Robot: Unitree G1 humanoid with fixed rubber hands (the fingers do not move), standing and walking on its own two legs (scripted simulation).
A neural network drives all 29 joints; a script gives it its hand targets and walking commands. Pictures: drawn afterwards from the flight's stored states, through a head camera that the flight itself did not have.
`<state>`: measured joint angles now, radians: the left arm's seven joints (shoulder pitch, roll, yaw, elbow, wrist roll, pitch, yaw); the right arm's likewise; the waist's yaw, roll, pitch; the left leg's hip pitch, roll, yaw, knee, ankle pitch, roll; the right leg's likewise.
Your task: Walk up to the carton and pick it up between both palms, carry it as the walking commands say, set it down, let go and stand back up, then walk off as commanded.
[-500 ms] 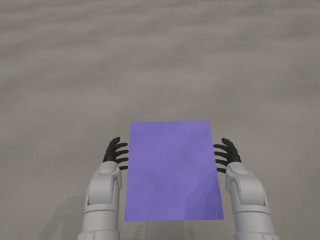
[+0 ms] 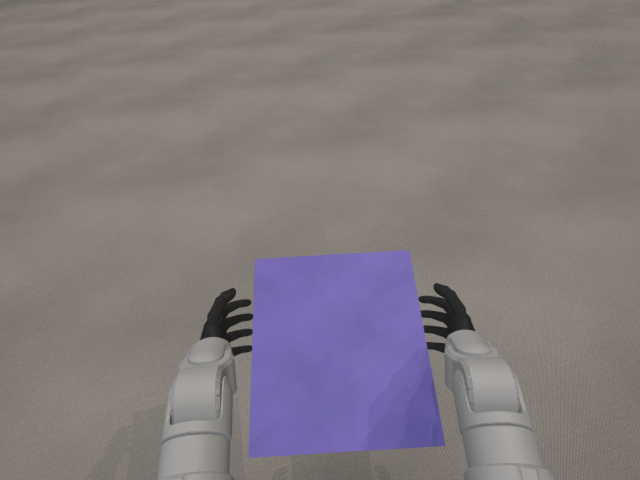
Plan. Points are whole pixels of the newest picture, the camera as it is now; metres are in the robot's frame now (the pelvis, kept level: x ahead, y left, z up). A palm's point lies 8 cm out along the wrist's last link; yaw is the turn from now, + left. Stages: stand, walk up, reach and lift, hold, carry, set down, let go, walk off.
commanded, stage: set down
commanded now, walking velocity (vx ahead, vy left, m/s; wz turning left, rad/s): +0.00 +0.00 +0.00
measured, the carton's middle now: (337, 355) +0.30 +0.02 -0.05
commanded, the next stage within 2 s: none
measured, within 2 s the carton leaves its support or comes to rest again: neither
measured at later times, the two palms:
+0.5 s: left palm (235, 334) +0.31 +0.17 -0.01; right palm (450, 341) +0.31 -0.14 -0.02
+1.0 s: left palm (250, 352) +0.33 +0.17 -0.10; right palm (438, 355) +0.34 -0.14 -0.11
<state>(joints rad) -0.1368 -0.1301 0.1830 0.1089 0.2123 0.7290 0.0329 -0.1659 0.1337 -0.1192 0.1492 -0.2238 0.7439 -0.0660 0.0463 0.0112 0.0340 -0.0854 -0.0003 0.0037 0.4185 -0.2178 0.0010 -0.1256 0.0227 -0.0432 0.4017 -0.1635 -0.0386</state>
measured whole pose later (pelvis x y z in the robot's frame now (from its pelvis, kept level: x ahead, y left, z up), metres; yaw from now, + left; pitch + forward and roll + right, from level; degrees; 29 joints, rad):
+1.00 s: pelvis -0.02 +0.01 -0.05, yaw +1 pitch +22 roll +0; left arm -0.48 -0.18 0.45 0.50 0.31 0.29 0.00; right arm -0.49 0.15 -0.40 0.51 -0.31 0.32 -0.01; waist 0.01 0.01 -0.07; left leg -0.90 -0.06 -0.04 0.84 -0.32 0.01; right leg -0.94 0.06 0.04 0.82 -0.26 -0.02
